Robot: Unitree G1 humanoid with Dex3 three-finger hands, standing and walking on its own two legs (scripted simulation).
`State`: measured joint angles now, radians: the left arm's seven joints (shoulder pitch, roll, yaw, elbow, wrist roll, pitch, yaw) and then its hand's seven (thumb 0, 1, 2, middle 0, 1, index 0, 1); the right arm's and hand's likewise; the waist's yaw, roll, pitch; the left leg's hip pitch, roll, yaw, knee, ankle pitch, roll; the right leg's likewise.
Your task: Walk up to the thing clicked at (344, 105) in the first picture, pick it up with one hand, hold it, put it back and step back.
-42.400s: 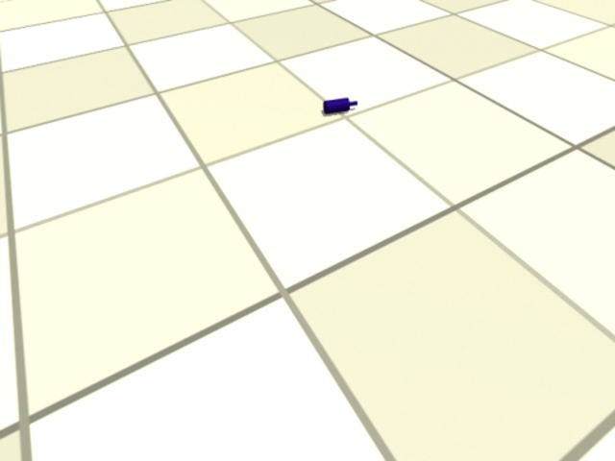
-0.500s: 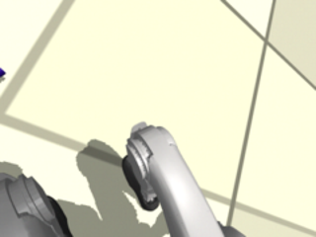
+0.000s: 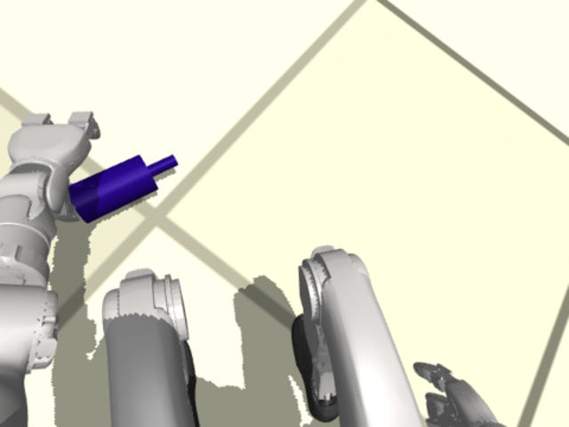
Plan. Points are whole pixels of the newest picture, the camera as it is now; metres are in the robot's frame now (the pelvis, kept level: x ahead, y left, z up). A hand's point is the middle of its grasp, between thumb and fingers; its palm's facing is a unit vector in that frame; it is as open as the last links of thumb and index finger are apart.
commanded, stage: withdraw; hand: left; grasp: from above
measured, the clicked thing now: (128, 181) +0.54 +0.24 -0.31
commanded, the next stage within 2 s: home in 0.24 s
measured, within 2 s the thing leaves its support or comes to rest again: neither
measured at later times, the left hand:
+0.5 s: hand (76, 166) +0.50 +0.28 -0.15, palm faces -0.36 -0.09 -0.93, open 13.2 cm
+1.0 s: hand (3, 267) +0.32 +0.25 +0.06, palm faces -0.18 -0.74 -0.65, open 7.6 cm
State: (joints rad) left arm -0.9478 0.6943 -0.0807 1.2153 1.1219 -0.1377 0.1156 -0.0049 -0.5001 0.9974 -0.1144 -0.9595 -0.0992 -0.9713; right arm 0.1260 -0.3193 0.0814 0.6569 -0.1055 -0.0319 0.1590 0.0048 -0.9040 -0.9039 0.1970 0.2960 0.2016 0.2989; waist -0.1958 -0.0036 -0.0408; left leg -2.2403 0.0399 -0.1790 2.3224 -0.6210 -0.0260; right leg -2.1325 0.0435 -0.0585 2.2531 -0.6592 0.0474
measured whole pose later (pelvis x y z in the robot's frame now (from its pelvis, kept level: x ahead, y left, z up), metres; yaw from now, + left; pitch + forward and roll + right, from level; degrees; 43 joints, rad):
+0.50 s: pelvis +0.01 +0.00 -0.01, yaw +0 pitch +34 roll -7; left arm -0.92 0.67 0.05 1.20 1.11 -0.03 0.29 0.00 -0.31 0.91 -0.20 -0.82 -0.19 -0.82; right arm 0.23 -0.24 0.09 0.73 -0.11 0.00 0.11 0.01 -0.89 -0.90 0.20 0.30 0.20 0.30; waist -0.23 0.02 -0.05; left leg -2.31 0.05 -0.16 2.35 -0.65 -0.03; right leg -2.22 0.05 -0.04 2.30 -0.68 0.06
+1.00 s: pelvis +0.02 +0.00 +0.16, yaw +5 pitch +30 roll -5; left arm -0.22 0.38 -0.01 0.44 0.44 0.18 0.06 0.00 0.84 0.89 -0.22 -0.32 -0.22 -0.32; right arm 0.08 -0.27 -0.03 0.59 0.01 -0.02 0.01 0.01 -0.91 -0.90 0.20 0.30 0.20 0.30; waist -0.04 0.02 -0.20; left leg -1.72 0.05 -0.10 1.80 -0.60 -0.03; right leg -1.64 0.00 -0.03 1.76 -0.64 0.03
